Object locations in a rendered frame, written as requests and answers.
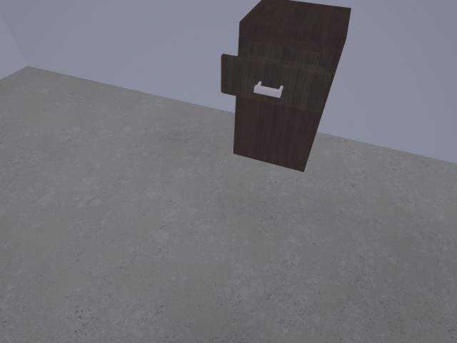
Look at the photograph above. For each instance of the drawer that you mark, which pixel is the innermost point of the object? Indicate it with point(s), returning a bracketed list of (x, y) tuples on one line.
[(304, 75)]

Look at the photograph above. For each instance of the cabinet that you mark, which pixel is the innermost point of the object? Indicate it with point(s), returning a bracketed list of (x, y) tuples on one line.
[(277, 134)]

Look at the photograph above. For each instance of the handle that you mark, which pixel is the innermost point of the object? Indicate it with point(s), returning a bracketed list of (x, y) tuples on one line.
[(267, 90)]

